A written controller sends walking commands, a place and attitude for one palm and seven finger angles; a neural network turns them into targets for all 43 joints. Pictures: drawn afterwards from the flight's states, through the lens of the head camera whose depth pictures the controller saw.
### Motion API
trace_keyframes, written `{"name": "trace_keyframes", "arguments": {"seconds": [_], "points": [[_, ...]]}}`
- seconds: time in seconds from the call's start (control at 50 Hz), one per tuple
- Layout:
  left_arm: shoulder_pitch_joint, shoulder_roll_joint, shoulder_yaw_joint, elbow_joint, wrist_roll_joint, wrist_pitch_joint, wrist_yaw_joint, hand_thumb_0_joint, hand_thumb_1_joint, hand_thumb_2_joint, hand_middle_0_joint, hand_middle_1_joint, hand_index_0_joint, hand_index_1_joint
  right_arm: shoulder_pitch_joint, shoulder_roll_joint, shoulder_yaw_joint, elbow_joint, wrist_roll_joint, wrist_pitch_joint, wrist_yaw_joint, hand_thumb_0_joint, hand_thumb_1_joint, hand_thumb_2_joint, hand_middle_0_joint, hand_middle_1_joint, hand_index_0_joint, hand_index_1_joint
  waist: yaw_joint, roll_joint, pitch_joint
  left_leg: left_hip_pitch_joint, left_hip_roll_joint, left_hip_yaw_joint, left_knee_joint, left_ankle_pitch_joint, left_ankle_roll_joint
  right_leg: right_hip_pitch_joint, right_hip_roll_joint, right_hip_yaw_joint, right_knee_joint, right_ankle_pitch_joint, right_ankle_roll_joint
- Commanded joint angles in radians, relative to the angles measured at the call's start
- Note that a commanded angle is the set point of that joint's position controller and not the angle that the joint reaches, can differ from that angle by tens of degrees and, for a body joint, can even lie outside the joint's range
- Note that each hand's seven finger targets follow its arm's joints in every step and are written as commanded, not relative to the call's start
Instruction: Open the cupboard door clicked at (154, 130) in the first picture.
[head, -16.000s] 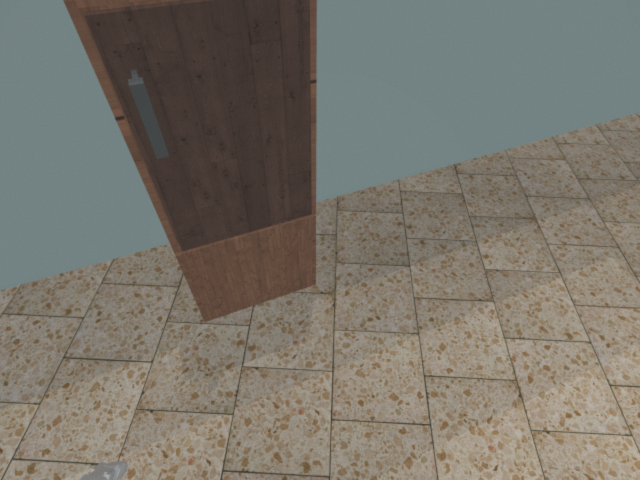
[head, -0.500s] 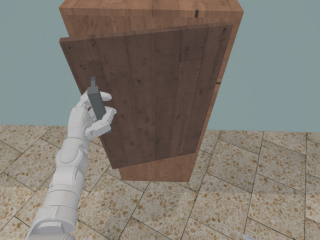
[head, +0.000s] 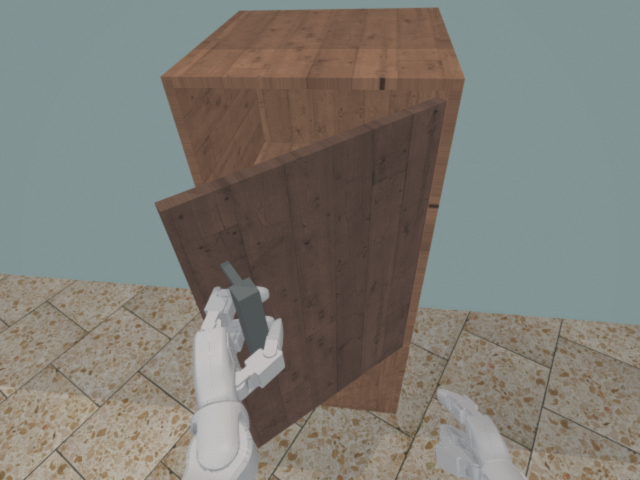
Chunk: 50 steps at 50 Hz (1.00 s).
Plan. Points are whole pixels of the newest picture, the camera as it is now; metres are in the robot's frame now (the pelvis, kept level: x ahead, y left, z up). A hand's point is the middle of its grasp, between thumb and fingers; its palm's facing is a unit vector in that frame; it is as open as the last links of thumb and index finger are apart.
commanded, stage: open thumb and fingers to let go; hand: left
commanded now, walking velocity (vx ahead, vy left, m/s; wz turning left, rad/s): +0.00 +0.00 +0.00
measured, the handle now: (247, 318) +0.29 +0.10 +0.09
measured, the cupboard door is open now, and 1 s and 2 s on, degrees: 42 42 42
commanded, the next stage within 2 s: slide the hand sideways off the handle in 0.86 s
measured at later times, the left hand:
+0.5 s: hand (277, 343) +0.26 +0.06 +0.10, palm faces +0.30 -0.95 +0.00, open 11.5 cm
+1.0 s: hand (272, 347) +0.25 +0.06 +0.09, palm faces +0.22 -0.98 +0.00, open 14.4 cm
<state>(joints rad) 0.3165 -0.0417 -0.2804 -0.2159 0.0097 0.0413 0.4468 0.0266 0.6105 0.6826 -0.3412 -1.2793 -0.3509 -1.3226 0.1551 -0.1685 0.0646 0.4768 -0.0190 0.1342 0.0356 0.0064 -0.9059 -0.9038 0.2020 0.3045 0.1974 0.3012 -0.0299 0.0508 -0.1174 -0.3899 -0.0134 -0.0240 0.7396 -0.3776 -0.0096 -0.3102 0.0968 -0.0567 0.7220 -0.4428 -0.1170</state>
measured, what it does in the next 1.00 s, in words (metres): stands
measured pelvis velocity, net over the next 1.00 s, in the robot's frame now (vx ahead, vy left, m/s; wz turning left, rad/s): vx -0.01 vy -0.01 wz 0.01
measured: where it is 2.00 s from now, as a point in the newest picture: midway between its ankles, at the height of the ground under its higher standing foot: outside the picture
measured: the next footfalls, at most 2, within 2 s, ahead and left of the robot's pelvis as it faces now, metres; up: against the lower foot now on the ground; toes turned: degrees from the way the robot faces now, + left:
none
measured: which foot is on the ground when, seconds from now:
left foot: down 0.00-1.00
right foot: down 0.00-1.00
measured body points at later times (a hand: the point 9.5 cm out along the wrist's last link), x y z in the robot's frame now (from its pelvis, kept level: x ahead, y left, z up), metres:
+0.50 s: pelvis -0.01 -0.03 +0.00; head -0.02 -0.08 +0.45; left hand +0.24 +0.11 +0.10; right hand +0.16 -0.25 -0.10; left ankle +0.01 +0.13 -0.71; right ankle -0.04 -0.04 -0.71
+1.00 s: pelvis -0.01 -0.01 +0.00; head -0.01 -0.05 +0.45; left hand +0.24 +0.11 +0.10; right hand +0.18 -0.23 -0.09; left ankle +0.01 +0.13 -0.71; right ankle -0.04 -0.04 -0.71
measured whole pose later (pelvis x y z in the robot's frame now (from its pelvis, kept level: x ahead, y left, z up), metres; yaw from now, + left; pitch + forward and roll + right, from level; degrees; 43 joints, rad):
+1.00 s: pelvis -0.01 -0.01 +0.00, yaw +1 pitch +3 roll +2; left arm 0.23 -0.03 -0.22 -0.10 -0.01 -0.12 0.36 -0.01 -0.50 0.30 -0.42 -0.66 -0.43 -0.64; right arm 0.17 -0.22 0.03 0.54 -0.02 0.06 0.00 0.01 -0.91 -0.90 0.20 0.30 0.20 0.30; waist 0.00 0.05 -0.07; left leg -0.42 -0.04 -0.08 0.71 -0.34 0.00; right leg -0.35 0.09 -0.07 0.72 -0.42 -0.13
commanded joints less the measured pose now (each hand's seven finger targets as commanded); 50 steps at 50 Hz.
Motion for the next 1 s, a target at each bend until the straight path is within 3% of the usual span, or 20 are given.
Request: {"name": "trace_keyframes", "arguments": {"seconds": [0.0,0.02,0.08,0.12,0.22,0.3,0.42,0.46,0.5,0.54,0.58,0.64,0.68,0.74,0.8,0.82,0.9,0.94,0.96,0.98], "points": [[-0.165,-0.101,-0.008,-0.209,0.027,-0.087,0.04,0.0,0.9,0.9,-0.4,-1.35,-0.4,-1.35,-0.128,-0.096,-0.053,-0.146,0.0,-0.075,-0.01,0.0,-0.9,-0.9,0.2,0.3,0.2,0.3,0.004,-0.138,-0.032,0.056,-0.021,-0.014,0.003,0.191,0.036,-0.039,-0.154,0.168,-0.196,0.512,0.132],[-0.28,-0.076,0.008,-0.18,0.032,-0.1,0.048,0.0,0.9,0.9,-0.4,-1.35,-0.4,-1.35,-0.133,-0.099,-0.051,-0.129,0.0,-0.079,-0.016,0.0,-0.9,-0.9,0.2,0.3,0.2,0.3,-0.011,-0.15,-0.021,0.039,-0.025,-0.023,0.008,0.171,0.038,-0.06,-0.161,0.191,-0.207,0.467,0.135],[-0.29,-0.06,0.024,-0.137,0.027,-0.127,0.039,0.0,0.69,0.81,-0.385,-1.327,-0.385,-1.327,-0.129,-0.1,-0.059,-0.118,-0.001,-0.096,-0.023,0.0,-0.9,-0.9,0.2,0.3,0.2,0.3,0.006,-0.152,-0.045,0.032,-0.03,-0.027,0.007,0.151,0.038,-0.039,-0.18,0.23,-0.239,0.411,0.141],[-0.314,-0.044,0.04,-0.116,0.017,-0.144,0.023,0.0,0.55,0.75,-0.375,-1.313,-0.375,-1.313,-0.128,-0.1,-0.062,-0.11,0.001,-0.098,-0.028,0.0,-0.9,-0.9,0.2,0.3,0.2,0.3,0.014,-0.172,-0.076,0.014,-0.032,-0.029,0.0,0.154,0.038,0.0,-0.194,0.253,-0.239,0.439,0.148],[-0.271,-0.017,0.076,-0.097,0.001,-0.182,-0.018,0.0,0.2,0.6,-0.35,-1.275,-0.35,-1.275,-0.103,-0.103,-0.068,-0.099,0.006,-0.104,-0.03,0.0,-0.9,-0.9,0.2,0.3,0.2,0.3,0.029,-0.18,-0.118,-0.003,-0.027,-0.029,-0.022,0.178,0.04,0.069,-0.203,0.256,-0.211,0.581,0.166],[-0.282,-0.001,0.098,-0.095,-0.022,-0.207,-0.044,0.0,-0.08,0.48,-0.33,-1.245,-0.33,-1.245,-0.104,-0.107,-0.07,-0.093,0.008,-0.112,-0.035,0.0,-0.9,-0.9,0.2,0.3,0.2,0.3,0.027,-0.165,-0.099,-0.007,-0.024,-0.034,-0.027,0.158,0.041,0.056,-0.205,0.265,-0.224,0.529,0.172],[-0.258,0.027,0.145,-0.092,-0.048,-0.225,-0.058,0.0,-0.5,0.3,-0.3,-1.2,-0.3,-1.2,-0.104,-0.108,-0.068,-0.094,0.008,-0.121,-0.04,0.0,-0.9,-0.9,0.2,0.3,0.2,0.3,0.032,-0.185,-0.089,-0.036,-0.028,-0.039,-0.019,0.146,0.041,0.068,-0.21,0.282,-0.22,0.57,0.191],[-0.269,0.037,0.158,-0.095,-0.047,-0.228,-0.056,0.0,-0.5,0.3,-0.3,-1.2,-0.3,-1.2,-0.11,-0.107,-0.068,-0.092,0.006,-0.121,-0.043,0.0,-0.9,-0.9,0.2,0.3,0.2,0.3,0.033,-0.167,-0.096,-0.037,-0.029,-0.037,-0.015,0.14,0.041,0.064,-0.213,0.292,-0.223,0.557,0.191],[-0.266,0.035,0.154,-0.102,-0.047,-0.23,-0.057,0.0,-0.5,0.3,-0.283,-1.1,-0.283,-1.1,-0.11,-0.106,-0.068,-0.093,0.009,-0.124,-0.042,0.0,-0.9,-0.9,0.2,0.3,0.2,0.3,0.034,-0.149,-0.092,-0.023,-0.028,-0.038,-0.02,0.147,0.042,0.052,-0.204,0.276,-0.217,0.537,0.175],[-0.274,0.028,0.149,-0.087,-0.049,-0.23,-0.055,0.0,-0.5,0.3,-0.267,-1.0,-0.267,-1.0,-0.111,-0.106,-0.066,-0.094,0.008,-0.125,-0.044,0.0,-0.9,-0.9,0.2,0.3,0.2,0.3,0.028,-0.16,-0.073,-0.028,-0.029,-0.039,-0.014,0.136,0.043,0.034,-0.207,0.281,-0.228,0.512,0.193],[-0.266,0.042,0.166,-0.096,-0.049,-0.229,-0.052,0.0,-0.5,0.3,-0.25,-0.9,-0.25,-0.9,-0.106,-0.109,-0.07,-0.091,0.005,-0.126,-0.045,0.0,-0.9,-0.9,0.2,0.3,0.2,0.3,0.032,-0.161,-0.087,-0.022,-0.028,-0.04,-0.007,0.153,0.043,0.048,-0.206,0.281,-0.221,0.562,0.185],[-0.255,0.014,0.137,-0.098,-0.046,-0.225,-0.055,0.0,-0.5,0.3,-0.225,-0.75,-0.225,-0.75,-0.102,-0.106,-0.066,-0.099,0.006,-0.124,-0.044,0.0,-0.9,-0.9,0.2,0.3,0.2,0.3,0.029,-0.157,-0.1,-0.015,-0.03,-0.035,-0.015,0.168,0.044,0.053,-0.203,0.258,-0.198,0.618,0.184],[-0.242,0.029,0.155,-0.09,-0.042,-0.22,-0.052,0.0,-0.5,0.3,-0.208,-0.65,-0.208,-0.65,-0.095,-0.107,-0.069,-0.098,0.006,-0.119,-0.045,0.0,-0.9,-0.9,0.2,0.3,0.2,0.3,0.034,-0.176,-0.104,-0.013,-0.029,-0.035,-0.011,0.175,0.045,0.06,-0.199,0.256,-0.199,0.627,0.186],[-0.26,0.002,0.127,-0.104,-0.043,-0.218,-0.048,0.0,-0.5,0.3,-0.183,-0.5,-0.183,-0.5,-0.104,-0.105,-0.065,-0.106,0.006,-0.12,-0.046,0.0,-0.9,-0.9,0.2,0.3,0.2,0.3,0.028,-0.161,-0.1,-0.004,-0.031,-0.031,-0.014,0.172,0.044,0.046,-0.198,0.244,-0.197,0.612,0.178],[-0.241,0.013,0.142,-0.1,-0.046,-0.214,-0.044,0.0,-0.5,0.3,-0.158,-0.35,-0.158,-0.35,-0.102,-0.106,-0.068,-0.104,0.006,-0.118,-0.046,0.0,-0.9,-0.9,0.2,0.3,0.2,0.3,0.033,-0.161,-0.11,0.001,-0.03,-0.03,-0.014,0.182,0.043,0.053,-0.195,0.237,-0.195,0.621,0.172],[-0.248,-0.011,0.113,-0.105,-0.043,-0.212,-0.045,0.0,-0.5,0.3,-0.15,-0.3,-0.15,-0.3,-0.103,-0.106,-0.065,-0.11,0.007,-0.118,-0.045,0.0,-0.9,-0.9,0.2,0.3,0.2,0.3,0.029,-0.157,-0.107,0.005,-0.032,-0.028,-0.015,0.181,0.044,0.045,-0.193,0.232,-0.194,0.608,0.171],[-0.263,-0.007,0.122,-0.093,-0.042,-0.203,-0.027,0.0,-0.5,0.3,-0.15,-0.3,-0.15,-0.3,-0.102,-0.107,-0.065,-0.109,0.007,-0.118,-0.044,0.0,-0.9,-0.9,0.2,0.3,0.2,0.3,0.029,-0.182,-0.098,0.005,-0.032,-0.03,-0.018,0.178,0.044,0.035,-0.188,0.215,-0.194,0.584,0.166],[-0.274,-0.033,0.089,-0.094,-0.031,-0.197,-0.019,0.0,-0.5,0.3,-0.15,-0.3,-0.15,-0.3,-0.105,-0.105,-0.064,-0.113,0.006,-0.118,-0.042,0.0,-0.9,-0.9,0.2,0.3,0.2,0.3,0.027,-0.161,-0.099,0.02,-0.033,-0.027,-0.019,0.177,0.044,0.015,-0.18,0.199,-0.195,0.53,0.156],[-0.309,0.07,-0.042,-0.046,0.047,-0.251,-0.207,0.0,-0.5,0.3,-0.15,-0.3,-0.15,-0.3,-0.07,-0.152,-0.057,-0.077,0.004,-0.121,-0.029,0.0,-0.9,-0.9,0.2,0.3,0.2,0.3,-0.054,-0.205,-0.01,0.029,-0.034,-0.021,-0.027,0.183,0.061,-0.056,-0.159,0.198,-0.154,0.572,0.203],[-0.347,0.144,0.05,-0.089,0.008,-0.294,-0.308,0.0,-0.5,0.3,-0.15,-0.3,-0.15,-0.3,-0.054,-0.146,-0.073,-0.098,0.017,-0.116,-0.035,0.0,-0.9,-0.9,0.2,0.3,0.2,0.3,-0.028,-0.186,-0.092,0.026,-0.028,-0.017,-0.015,0.201,0.069,-0.028,-0.157,0.194,-0.127,0.599,0.205]]}}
